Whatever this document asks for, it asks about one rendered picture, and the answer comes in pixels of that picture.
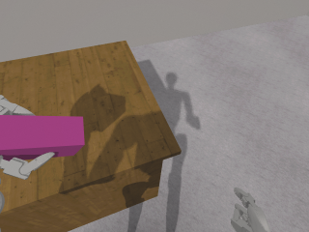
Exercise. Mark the robot left hand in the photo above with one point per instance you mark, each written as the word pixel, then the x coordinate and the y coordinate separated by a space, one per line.
pixel 16 167

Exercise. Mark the sponge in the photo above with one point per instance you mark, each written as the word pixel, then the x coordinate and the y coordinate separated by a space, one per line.
pixel 27 137

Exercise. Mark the table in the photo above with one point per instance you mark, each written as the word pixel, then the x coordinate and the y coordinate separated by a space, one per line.
pixel 126 138

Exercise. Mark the robot right hand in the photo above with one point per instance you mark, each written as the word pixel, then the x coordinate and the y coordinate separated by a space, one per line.
pixel 253 219

